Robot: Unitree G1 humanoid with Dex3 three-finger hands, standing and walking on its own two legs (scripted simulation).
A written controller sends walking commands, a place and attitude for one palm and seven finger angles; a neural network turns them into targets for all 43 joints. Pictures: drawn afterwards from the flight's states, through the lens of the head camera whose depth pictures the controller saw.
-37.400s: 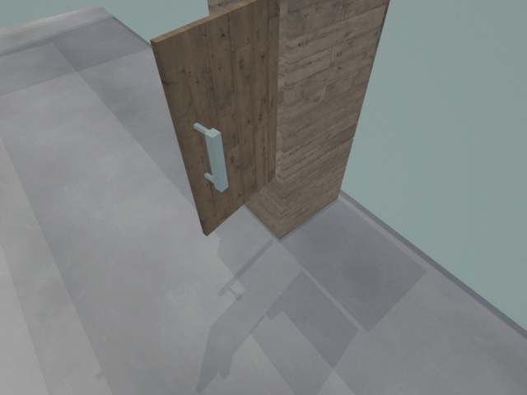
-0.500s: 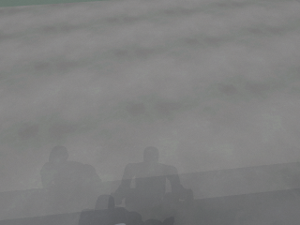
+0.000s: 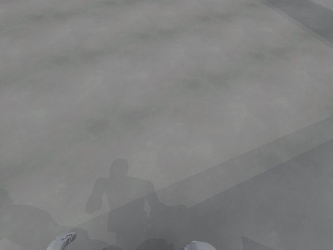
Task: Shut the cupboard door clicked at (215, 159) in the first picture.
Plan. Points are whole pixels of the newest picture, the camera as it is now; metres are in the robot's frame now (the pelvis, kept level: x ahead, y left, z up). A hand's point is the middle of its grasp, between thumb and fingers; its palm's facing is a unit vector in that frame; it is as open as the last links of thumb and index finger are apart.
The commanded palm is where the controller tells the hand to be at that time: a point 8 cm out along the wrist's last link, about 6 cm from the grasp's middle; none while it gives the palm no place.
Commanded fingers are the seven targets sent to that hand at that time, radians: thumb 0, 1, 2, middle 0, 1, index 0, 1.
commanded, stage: turn to face it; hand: left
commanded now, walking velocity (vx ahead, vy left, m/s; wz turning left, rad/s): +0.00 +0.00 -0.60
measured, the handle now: out of the picture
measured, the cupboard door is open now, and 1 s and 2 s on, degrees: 67 67 67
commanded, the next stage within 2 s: none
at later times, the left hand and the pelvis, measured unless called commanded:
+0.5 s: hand (113, 240) +0.16 +0.15 -0.17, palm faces -0.25 -0.94 -0.22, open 7.4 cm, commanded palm none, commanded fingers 0.00 0.90 0.90 -0.20 -0.30 -0.20 -0.30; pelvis +0.03 -0.02 +0.00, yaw -16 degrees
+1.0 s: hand (149, 202) +0.26 +0.06 -0.15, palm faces -0.54 -0.79 -0.29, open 7.4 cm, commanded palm none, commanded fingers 0.00 0.90 0.90 -0.20 -0.30 -0.20 -0.30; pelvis +0.04 -0.05 -0.01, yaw -34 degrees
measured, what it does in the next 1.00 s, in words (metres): steps on the spot, turning right: right foot, then left foot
